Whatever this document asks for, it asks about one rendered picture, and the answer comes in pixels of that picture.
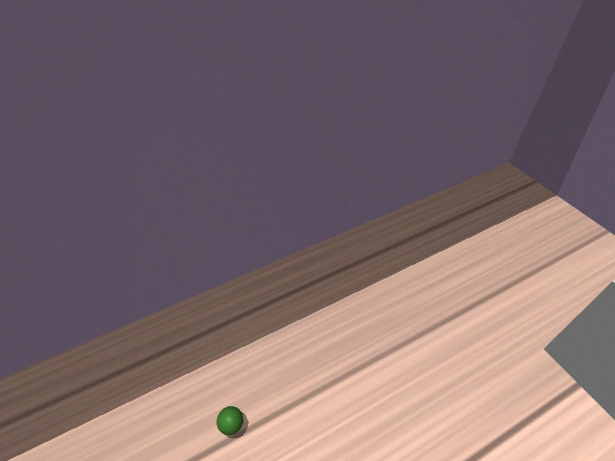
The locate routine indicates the ball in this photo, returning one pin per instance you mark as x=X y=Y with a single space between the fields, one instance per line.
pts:
x=229 y=420

